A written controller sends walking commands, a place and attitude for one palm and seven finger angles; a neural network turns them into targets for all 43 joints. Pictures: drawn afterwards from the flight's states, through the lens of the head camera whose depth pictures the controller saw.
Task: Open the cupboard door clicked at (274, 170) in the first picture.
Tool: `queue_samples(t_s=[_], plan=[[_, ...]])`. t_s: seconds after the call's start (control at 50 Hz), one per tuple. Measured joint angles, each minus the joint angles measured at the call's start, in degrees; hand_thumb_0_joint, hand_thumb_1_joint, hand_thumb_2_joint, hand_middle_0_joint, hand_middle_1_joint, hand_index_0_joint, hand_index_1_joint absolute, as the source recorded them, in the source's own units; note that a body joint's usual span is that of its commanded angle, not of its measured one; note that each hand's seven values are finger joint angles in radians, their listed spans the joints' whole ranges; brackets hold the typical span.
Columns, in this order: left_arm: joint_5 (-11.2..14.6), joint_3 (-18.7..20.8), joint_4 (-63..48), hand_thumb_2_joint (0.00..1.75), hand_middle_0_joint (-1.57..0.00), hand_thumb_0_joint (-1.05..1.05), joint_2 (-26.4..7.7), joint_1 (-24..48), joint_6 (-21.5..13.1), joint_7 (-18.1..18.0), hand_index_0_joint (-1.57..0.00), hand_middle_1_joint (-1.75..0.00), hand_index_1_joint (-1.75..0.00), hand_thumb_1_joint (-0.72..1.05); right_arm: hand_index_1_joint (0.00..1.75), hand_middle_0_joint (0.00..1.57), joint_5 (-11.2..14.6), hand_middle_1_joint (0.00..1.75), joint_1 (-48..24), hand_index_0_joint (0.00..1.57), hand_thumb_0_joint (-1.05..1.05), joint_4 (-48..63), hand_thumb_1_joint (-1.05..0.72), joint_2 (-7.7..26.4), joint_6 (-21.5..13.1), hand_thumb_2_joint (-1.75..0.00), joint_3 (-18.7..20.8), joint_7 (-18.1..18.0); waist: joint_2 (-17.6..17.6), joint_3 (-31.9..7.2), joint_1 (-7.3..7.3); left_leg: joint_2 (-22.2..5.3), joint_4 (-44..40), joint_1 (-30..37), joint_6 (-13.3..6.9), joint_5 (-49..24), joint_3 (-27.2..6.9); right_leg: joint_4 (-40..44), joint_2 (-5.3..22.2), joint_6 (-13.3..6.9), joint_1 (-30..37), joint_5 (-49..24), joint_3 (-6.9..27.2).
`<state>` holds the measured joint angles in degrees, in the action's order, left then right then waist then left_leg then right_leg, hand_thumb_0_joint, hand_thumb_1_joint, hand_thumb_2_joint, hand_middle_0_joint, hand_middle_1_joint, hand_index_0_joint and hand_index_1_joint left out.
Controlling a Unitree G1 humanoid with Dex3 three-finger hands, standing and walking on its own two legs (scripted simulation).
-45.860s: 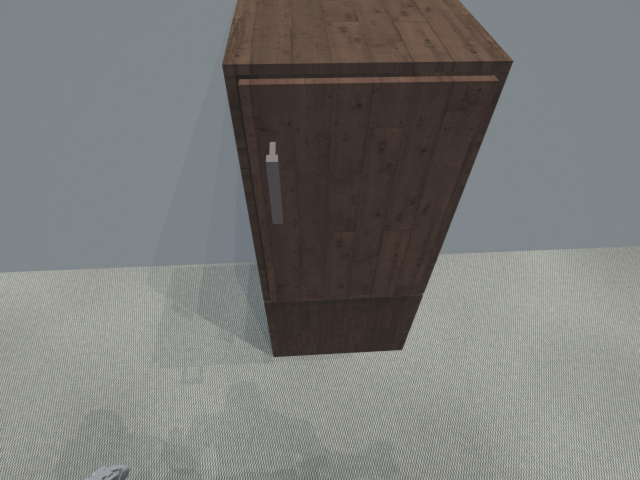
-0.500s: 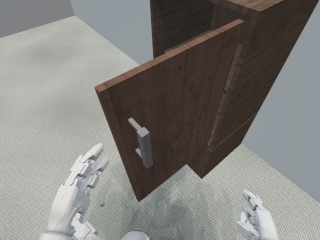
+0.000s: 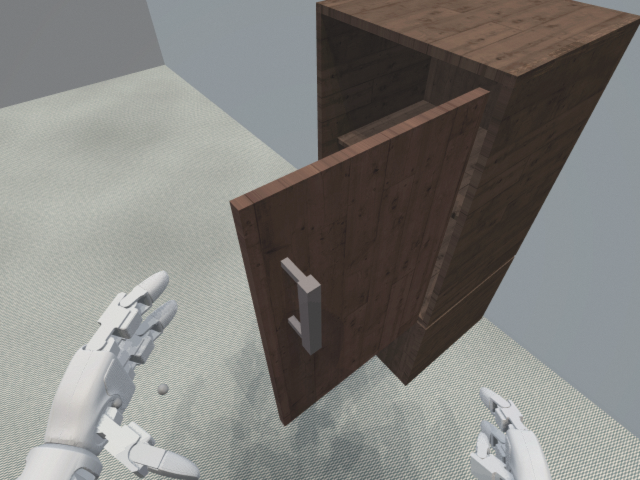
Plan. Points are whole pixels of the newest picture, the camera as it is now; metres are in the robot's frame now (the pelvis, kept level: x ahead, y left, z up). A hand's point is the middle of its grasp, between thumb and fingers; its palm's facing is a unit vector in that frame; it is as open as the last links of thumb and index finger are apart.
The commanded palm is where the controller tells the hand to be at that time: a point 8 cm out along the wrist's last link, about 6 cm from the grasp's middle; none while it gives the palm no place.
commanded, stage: draw the hand back to the body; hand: left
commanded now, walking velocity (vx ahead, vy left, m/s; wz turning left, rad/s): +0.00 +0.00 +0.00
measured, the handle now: (301, 307) +0.32 +0.06 +0.07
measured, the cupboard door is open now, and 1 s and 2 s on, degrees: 90 90 90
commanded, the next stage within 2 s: step back with the hand held close in 1.04 s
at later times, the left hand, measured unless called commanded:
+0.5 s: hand (95, 313) +0.23 +0.24 +0.17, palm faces +0.35 -0.85 -0.40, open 11.0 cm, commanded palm +0.18 +0.29 +0.19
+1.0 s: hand (90, 293) +0.23 +0.24 +0.19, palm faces +0.41 -0.82 -0.40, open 7.4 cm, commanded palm +0.18 +0.28 +0.21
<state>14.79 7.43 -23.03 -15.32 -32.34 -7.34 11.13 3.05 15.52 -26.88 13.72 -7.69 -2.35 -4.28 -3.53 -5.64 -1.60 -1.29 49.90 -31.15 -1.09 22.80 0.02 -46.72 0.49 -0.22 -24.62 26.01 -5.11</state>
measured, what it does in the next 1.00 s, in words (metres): stands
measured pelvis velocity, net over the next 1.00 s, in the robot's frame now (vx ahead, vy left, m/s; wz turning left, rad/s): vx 0.04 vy -0.02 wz -0.03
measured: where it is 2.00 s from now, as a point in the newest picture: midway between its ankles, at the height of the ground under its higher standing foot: outside the picture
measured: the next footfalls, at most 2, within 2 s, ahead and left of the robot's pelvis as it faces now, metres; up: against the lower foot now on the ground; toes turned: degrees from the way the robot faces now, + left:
none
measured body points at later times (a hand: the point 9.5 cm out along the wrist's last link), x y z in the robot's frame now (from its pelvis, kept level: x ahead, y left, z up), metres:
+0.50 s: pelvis +0.04 +0.00 +0.04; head +0.03 -0.02 +0.49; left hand +0.20 +0.28 +0.19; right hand +0.22 -0.21 -0.05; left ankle +0.03 +0.10 -0.70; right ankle -0.02 -0.12 -0.70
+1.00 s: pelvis +0.04 -0.02 +0.04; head +0.03 -0.04 +0.49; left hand +0.21 +0.28 +0.21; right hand +0.22 -0.25 -0.05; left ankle +0.03 +0.10 -0.70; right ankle -0.02 -0.12 -0.70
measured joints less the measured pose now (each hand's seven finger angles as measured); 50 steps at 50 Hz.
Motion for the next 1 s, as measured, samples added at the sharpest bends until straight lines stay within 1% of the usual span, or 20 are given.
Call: queue_samples(t_s=[0.02,0.06,0.1,0.16,0.22,0.3,0.44,0.72,0.78,0.84,0.92,1.0], plan=[[-2.1,-0.3,-0.6,0.32,-0.15,-0.01,-0.7,0.2,0.9,-2.7,-0.16,-0.30,-0.30,-0.43,0.30,0.20,-0.3,0.30,-0.1,0.20,0.01,-0.2,-0.90,-0.1,0.2,-0.90,-0.1,-0.6,0.1,0.3,-0.29,0.0,-0.9,1.0,0.0,-0.3,0.2,0.9,-0.1,0.0,0.9,-0.4,0.2],[-5.7,-0.7,-1.6,0.34,-0.16,-0.01,-1.1,-0.1,2.6,-8.1,-0.16,-0.30,-0.30,-0.39,0.30,0.20,-0.7,0.30,-0.4,0.20,0.01,-0.7,-0.90,-0.3,0.6,-0.90,-0.3,-1.3,0.1,1.0,-0.30,0.0,-3.2,3.2,0.0,-1.1,0.4,3.3,-0.1,0.2,3.1,-1.4,0.4],[-8.1,-0.9,-2.3,0.36,-0.16,-0.01,-1.1,-0.8,3.9,-12.1,-0.16,-0.30,-0.30,-0.34,0.30,0.20,-1.1,0.30,-0.8,0.20,0.01,-1.3,-0.90,-0.5,1.0,-0.90,-0.5,-1.7,0.2,1.6,-0.26,0.2,-5.8,5.5,-0.1,-2.1,0.8,5.9,0.0,0.2,5.2,-2.5,0.7],[-10.3,-1.0,-2.6,0.40,-0.16,-0.01,-1.2,-1.4,4.8,-15.6,-0.17,-0.30,-0.30,-0.25,0.30,0.20,-1.7,0.30,-1.1,0.20,0.01,-2.4,-0.90,-0.7,1.1,-0.90,-0.9,-1.9,0.2,2.7,-0.41,0.5,-9.5,8.8,-0.3,-3.5,1.2,9.5,0.2,0.4,8.4,-3.9,1.1],[-11.4,-0.5,-2.3,0.44,-0.16,-0.01,-1.5,-1.3,5.1,-17.4,-0.17,-0.30,-0.30,-0.15,0.30,0.20,-2.1,0.30,-1.5,0.20,0.01,-3.9,-0.90,-0.8,1.1,-0.90,-1.1,-1.8,0.1,3.7,-0.73,0.9,-13.0,12.1,-0.4,-4.7,1.6,12.8,0.5,0.6,11.4,-5.2,1.4],[-11.9,1.1,-1.7,0.50,-0.17,-0.01,-2.0,-0.6,5.1,-18.2,-0.18,-0.30,-0.30,-0.02,0.30,0.20,-2.6,0.30,-2.3,0.20,0.01,-5.7,-0.90,-0.9,1.1,-0.90,-1.2,-1.4,0.1,4.7,-1.20,1.4,-17.1,15.9,-0.5,-6.0,2.1,16.5,0.8,0.8,14.9,-6.4,1.8],[-11.9,4.5,-1.2,0.60,-0.18,0.00,-2.6,1.4,5.0,-18.4,-0.19,-0.30,-0.30,0.22,0.30,0.20,-3.0,0.30,-3.7,0.20,0.01,-7.2,-0.90,-0.9,1.8,-0.90,-0.7,-0.6,0.1,5.7,-1.85,1.8,-22.1,20.6,-0.5,-7.4,2.6,20.9,1.1,0.9,19.1,-7.8,2.3],[-10.7,11.6,-0.2,0.81,-0.20,0.01,-4.7,5.5,4.7,-18.3,-0.21,-0.30,-0.30,0.70,0.30,0.20,-3.0,0.30,-5.4,0.20,0.01,-8.2,-0.90,-0.3,4.1,-0.90,0.9,0.0,-0.1,6.2,-2.42,1.2,-25.7,24.1,0.3,-8.3,2.6,24.5,0.3,0.2,22.4,-8.6,2.4],[-10.5,11.9,0.5,0.84,-0.20,0.01,-4.2,5.8,4.7,-18.2,-0.21,-0.30,-0.30,0.78,0.30,0.20,-2.9,0.30,-5.4,0.20,0.01,-8.3,-0.90,-0.1,4.6,-0.90,1.2,0.2,-0.2,6.3,-2.32,1.0,-26.0,24.3,0.5,-8.5,2.6,24.8,0.2,0.0,22.6,-8.8,2.3],[-10.4,11.1,0.7,0.87,-0.20,0.01,-3.6,5.5,5.0,-17.9,-0.21,-0.30,-0.30,0.83,0.30,0.20,-2.9,0.30,-5.2,0.20,0.01,-8.3,-0.90,0.0,4.9,-0.90,1.5,0.2,-0.2,6.3,-2.26,0.8,-26.3,24.4,0.7,-8.6,2.6,24.9,0.0,-0.2,22.6,-8.9,2.3],[-10.5,10.4,0.5,0.88,-0.21,0.01,-3.6,5.0,4.9,-17.6,-0.21,-0.30,-0.30,0.87,0.30,0.20,-2.9,0.30,-5.0,0.20,0.01,-8.7,-0.90,0.0,4.9,-0.90,1.6,-0.1,-0.1,6.5,-2.15,0.6,-26.3,24.6,0.9,-8.8,2.5,24.9,-0.3,-0.4,22.8,-9.0,2.2],[-10.3,10.7,0.4,0.89,-0.21,0.01,-4.0,4.8,4.5,-17.6,-0.21,-0.30,-0.30,0.88,0.30,0.20,-2.8,0.30,-4.8,0.20,0.01,-9.0,-0.90,-0.2,4.7,-0.90,1.7,-0.3,-0.2,6.7,-2.06,0.3,-26.3,24.7,1.1,-8.9,2.4,25.0,-0.6,-0.7,23.0,-9.1,2.1]])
